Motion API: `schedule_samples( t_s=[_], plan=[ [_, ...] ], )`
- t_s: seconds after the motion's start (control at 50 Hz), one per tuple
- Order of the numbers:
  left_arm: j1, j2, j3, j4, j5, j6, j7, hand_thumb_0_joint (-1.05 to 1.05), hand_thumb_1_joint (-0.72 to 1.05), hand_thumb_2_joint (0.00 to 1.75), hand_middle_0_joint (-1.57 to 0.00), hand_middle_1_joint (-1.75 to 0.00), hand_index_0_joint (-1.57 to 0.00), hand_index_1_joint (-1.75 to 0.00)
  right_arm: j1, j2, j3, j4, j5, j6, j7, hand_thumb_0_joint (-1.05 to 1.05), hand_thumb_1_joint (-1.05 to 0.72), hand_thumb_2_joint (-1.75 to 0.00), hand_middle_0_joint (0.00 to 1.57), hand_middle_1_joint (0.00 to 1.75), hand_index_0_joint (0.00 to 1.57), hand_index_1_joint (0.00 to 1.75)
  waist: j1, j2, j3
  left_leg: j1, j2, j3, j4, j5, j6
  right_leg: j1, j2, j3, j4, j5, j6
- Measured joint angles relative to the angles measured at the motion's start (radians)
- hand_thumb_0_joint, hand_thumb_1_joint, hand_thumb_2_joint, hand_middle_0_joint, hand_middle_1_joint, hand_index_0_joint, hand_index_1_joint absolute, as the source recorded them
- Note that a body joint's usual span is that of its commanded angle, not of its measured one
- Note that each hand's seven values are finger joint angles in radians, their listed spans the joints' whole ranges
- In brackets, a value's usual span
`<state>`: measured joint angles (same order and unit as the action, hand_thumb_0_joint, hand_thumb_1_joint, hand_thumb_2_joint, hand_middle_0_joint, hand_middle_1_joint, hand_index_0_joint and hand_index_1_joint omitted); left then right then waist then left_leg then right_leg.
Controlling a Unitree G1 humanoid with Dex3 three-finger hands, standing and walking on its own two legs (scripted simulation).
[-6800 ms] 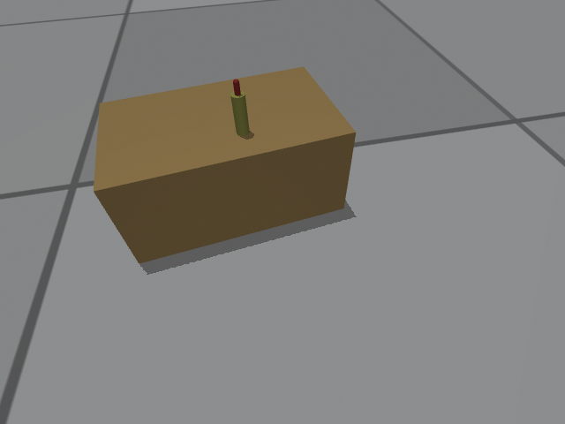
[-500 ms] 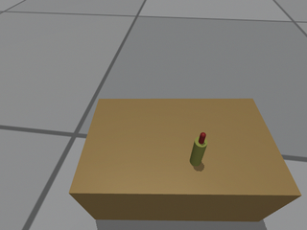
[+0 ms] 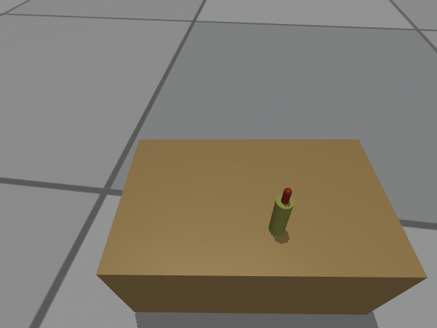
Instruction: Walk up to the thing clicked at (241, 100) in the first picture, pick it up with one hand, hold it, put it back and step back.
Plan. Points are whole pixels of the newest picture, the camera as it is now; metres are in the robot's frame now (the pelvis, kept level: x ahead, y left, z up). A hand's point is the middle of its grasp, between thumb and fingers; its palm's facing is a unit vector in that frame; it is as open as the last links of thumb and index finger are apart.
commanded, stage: go down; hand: right
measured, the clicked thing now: (281, 211) +0.48 -0.16 -0.22
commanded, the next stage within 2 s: none
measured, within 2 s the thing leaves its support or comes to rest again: neither
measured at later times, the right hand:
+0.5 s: hand out of the picture +0.13 -0.26 -0.15, palm faces +0.02 +0.94 -0.33, open 16.2 cm
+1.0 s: hand out of the picture +0.14 -0.26 -0.14, palm faces +0.05 +0.95 -0.32, open 17.5 cm
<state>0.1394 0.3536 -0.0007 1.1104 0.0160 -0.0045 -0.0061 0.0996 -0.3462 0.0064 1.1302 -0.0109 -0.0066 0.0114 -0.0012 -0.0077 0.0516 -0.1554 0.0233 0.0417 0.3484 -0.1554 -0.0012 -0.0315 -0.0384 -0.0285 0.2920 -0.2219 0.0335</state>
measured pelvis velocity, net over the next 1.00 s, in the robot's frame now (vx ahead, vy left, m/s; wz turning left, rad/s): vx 0.00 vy -0.02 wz -0.04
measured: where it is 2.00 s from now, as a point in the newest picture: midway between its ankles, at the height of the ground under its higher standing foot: outside the picture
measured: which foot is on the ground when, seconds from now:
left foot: down 0.00-1.00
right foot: down 0.00-1.00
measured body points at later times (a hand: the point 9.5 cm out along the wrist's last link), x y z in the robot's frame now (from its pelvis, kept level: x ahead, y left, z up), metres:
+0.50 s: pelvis -0.01 -0.01 -0.03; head +0.04 +0.00 +0.42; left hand +0.14 +0.28 -0.13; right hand +0.13 -0.31 -0.12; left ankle +0.02 +0.12 -0.75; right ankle -0.04 -0.14 -0.75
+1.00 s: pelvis +0.00 -0.02 -0.05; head +0.04 -0.02 +0.40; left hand +0.16 +0.25 -0.12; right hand +0.14 -0.31 -0.12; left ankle +0.02 +0.12 -0.75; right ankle -0.04 -0.14 -0.75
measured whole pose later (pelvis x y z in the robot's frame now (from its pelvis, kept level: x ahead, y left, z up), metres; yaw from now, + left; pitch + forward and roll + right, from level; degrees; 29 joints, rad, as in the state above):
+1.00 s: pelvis +0.00 -0.02 -0.05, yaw -2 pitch +10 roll +1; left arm 0.30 0.27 0.10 0.50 -0.02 -0.13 0.09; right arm 0.30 -0.33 -0.08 0.24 0.00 0.47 0.05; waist 0.01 -0.04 -0.11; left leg -0.62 0.06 0.07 0.83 -0.38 -0.03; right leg -0.56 -0.02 0.02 0.88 -0.49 0.01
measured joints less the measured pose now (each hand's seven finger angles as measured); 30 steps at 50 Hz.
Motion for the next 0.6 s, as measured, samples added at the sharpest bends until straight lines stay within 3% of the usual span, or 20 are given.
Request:
schedule_samples(
  t_s=[0.06,0.12,0.18,0.24,0.36,0.48,0.6],
  plan=[
    [0.002,-0.005,0.009,-0.101,-0.054,-0.040,0.019,0.01,0.86,0.86,-0.17,-0.26,-0.17,-0.26,0.004,0.013,-0.005,-0.118,0.038,-0.003,-0.016,0.01,-0.86,-0.85,0.17,0.26,0.16,0.25,0.004,-0.007,0.018,-0.056,0.004,0.005,0.054,-0.017,-0.002,-0.072,0.001,0.007,0.083,-0.030,-0.004],
    [-0.055,-0.020,0.044,-0.166,-0.076,-0.080,0.032,0.01,0.76,0.76,-0.13,-0.19,-0.12,-0.20,-0.058,0.031,-0.027,-0.151,0.045,0.005,-0.021,0.01,-0.76,-0.75,0.13,0.20,0.12,0.19,0.011,-0.014,0.021,-0.143,0.011,0.007,0.120,-0.033,-0.004,-0.169,0.006,0.014,0.167,-0.054,-0.006],
    [-0.109,-0.028,0.084,-0.198,-0.063,-0.102,0.045,0.01,0.60,0.60,-0.10,-0.14,-0.09,-0.15,-0.136,0.042,-0.057,-0.146,0.021,0.070,-0.014,0.01,-0.61,-0.60,0.10,0.14,0.10,0.14,0.007,-0.018,-0.002,-0.227,0.018,0.010,0.181,-0.049,-0.004,-0.260,0.011,0.020,0.238,-0.075,-0.009],
    [-0.103,-0.040,0.109,-0.256,-0.046,-0.110,0.043,0.01,0.43,0.45,-0.08,-0.10,-0.07,-0.11,-0.129,0.047,-0.091,-0.225,0.001,0.134,0.012,0.01,-0.45,-0.43,0.09,0.10,0.08,0.10,0.006,-0.018,-0.031,-0.266,0.022,0.013,0.211,-0.062,-0.005,-0.302,0.013,0.025,0.271,-0.088,-0.010],
    [-0.018,-0.051,0.113,-0.318,-0.041,-0.092,0.025,0.00,0.08,0.23,-0.06,-0.07,-0.06,-0.07,-0.031,0.023,-0.082,-0.390,-0.014,0.273,0.054,0.00,-0.13,-0.20,0.08,0.06,0.07,0.05,0.009,-0.023,-0.080,-0.281,0.022,0.023,0.229,-0.082,-0.007,-0.327,0.012,0.035,0.304,-0.112,-0.013],
    [0.020,-0.056,0.124,-0.349,-0.029,-0.104,0.034,0.00,-0.25,0.12,-0.07,-0.06,-0.06,-0.07,0.032,0.023,-0.086,-0.508,-0.019,0.316,0.047,0.00,0.20,-0.09,0.07,0.05,0.06,0.04,0.011,-0.028,-0.076,-0.341,0.027,0.021,0.302,-0.115,-0.012,-0.391,0.014,0.037,0.386,-0.152,-0.017],
    [0.056,-0.062,0.116,-0.422,-0.021,-0.127,0.062,0.00,-0.44,0.08,-0.07,-0.06,-0.06,-0.08,0.080,0.035,-0.087,-0.621,-0.012,0.337,0.031,0.00,0.42,-0.04,0.06,0.05,0.05,0.05,0.008,-0.027,-0.092,-0.386,0.032,0.019,0.364,-0.147,-0.017,-0.438,0.017,0.037,0.452,-0.187,-0.021]
  ],
)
